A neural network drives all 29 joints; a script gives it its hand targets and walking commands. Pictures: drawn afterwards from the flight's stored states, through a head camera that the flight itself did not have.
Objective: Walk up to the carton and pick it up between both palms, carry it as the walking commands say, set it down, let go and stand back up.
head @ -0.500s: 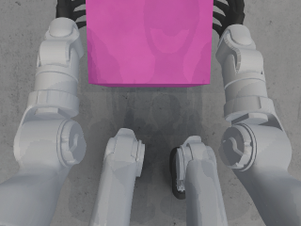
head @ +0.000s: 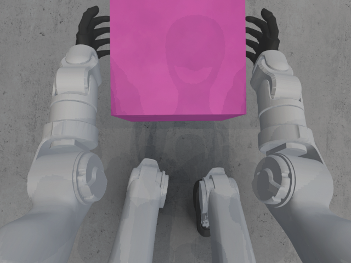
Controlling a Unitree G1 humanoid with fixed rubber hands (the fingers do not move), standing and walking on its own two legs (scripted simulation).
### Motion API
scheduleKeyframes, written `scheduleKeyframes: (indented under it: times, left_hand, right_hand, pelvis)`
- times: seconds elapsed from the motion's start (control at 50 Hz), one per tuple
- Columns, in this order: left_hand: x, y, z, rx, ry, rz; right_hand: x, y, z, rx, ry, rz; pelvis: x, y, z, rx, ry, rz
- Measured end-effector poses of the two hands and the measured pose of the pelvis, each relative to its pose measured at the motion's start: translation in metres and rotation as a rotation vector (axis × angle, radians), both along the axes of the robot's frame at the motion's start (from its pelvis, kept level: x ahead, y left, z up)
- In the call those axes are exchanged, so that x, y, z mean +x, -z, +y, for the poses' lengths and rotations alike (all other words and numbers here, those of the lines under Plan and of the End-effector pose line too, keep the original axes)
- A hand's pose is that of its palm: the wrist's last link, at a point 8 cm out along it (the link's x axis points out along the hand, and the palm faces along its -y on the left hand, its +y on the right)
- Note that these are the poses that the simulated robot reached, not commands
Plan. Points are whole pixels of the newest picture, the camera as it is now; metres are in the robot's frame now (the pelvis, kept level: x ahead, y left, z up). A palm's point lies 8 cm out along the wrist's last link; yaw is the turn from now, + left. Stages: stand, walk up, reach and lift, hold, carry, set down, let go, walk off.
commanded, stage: reach and lift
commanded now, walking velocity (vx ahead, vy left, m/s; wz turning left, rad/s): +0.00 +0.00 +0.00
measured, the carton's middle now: (176, 56) +0.55 +0.07 -0.17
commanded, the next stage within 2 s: none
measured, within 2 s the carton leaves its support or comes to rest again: neither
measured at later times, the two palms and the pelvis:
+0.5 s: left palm (76, 46) +0.48 +0.23 -0.02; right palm (285, 52) +0.52 -0.10 +0.00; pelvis +0.01 +0.00 +0.05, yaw +0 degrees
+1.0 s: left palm (56, 31) +0.47 +0.22 +0.05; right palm (325, 41) +0.50 -0.11 +0.07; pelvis +0.03 +0.01 +0.11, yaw +1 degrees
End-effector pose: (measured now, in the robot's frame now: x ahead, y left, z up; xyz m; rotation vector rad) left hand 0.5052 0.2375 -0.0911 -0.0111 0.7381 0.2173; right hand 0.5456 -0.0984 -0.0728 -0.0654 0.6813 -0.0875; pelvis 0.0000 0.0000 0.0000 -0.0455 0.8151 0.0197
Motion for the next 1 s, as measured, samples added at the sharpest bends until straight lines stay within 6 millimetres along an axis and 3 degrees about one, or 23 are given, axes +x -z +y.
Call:
scheduleKeyframes:
  times: [0.16,0.44,1.0]
  left_hand:
    - [-0.003,-0.022,-0.008,0.008,-0.005,-0.016]
    - [-0.02,-0.061,-0.006,0.039,-0.068,0.004]
    - [-0.037,-0.14,-0.013,0.026,-0.068,-0.009]
  right_hand:
    - [-0.007,-0.021,-0.008,0.008,0.006,-0.017]
    - [-0.022,-0.059,-0.002,0.006,-0.007,-0.004]
    - [-0.043,-0.142,-0.01,-0.002,-0.008,-0.011]
  pelvis:
    - [0.004,-0.017,0.003,-0.003,0.003,-0.005]
    - [0.012,-0.047,0.003,0.002,-0.003,-0.009]
    - [0.026,-0.106,0.013,-0.002,-0.02,-0.077]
